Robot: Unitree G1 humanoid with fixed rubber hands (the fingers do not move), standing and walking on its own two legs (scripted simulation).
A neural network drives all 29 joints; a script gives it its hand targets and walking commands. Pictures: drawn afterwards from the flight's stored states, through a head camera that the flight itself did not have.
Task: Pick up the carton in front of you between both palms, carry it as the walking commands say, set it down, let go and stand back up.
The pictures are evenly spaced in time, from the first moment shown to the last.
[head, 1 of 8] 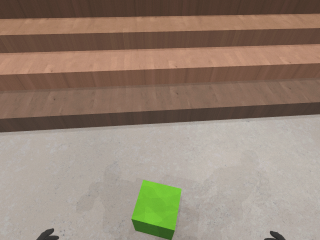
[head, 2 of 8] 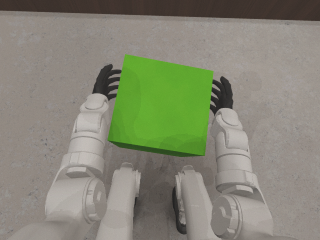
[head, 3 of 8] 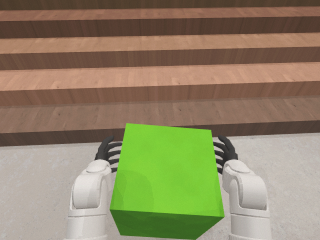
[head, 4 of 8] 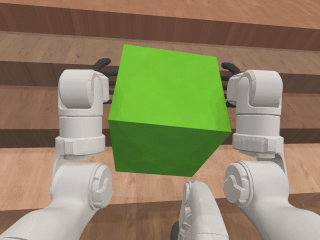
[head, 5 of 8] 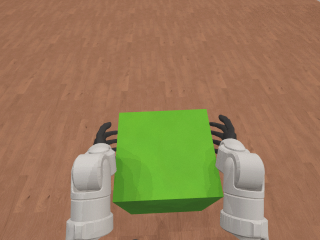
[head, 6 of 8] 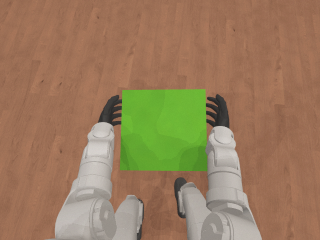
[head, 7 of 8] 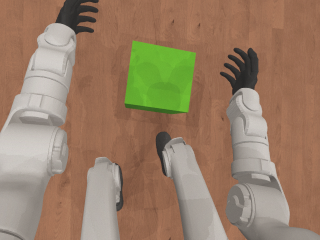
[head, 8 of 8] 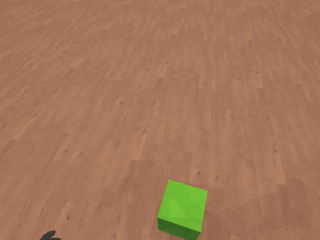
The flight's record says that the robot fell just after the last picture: no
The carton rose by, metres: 2.16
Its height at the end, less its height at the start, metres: +1.42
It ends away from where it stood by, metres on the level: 5.37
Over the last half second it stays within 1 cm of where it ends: yes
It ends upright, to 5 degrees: yes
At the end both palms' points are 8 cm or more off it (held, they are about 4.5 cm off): yes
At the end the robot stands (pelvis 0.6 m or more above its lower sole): yes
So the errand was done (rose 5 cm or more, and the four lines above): yes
